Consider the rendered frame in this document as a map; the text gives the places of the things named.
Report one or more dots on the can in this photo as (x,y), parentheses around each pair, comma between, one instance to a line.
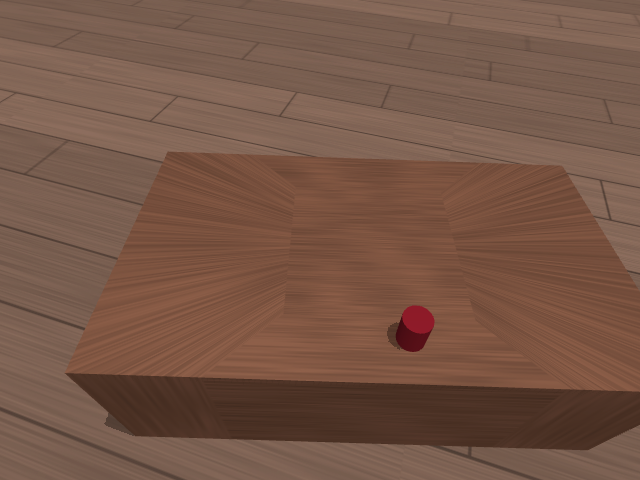
(414,328)

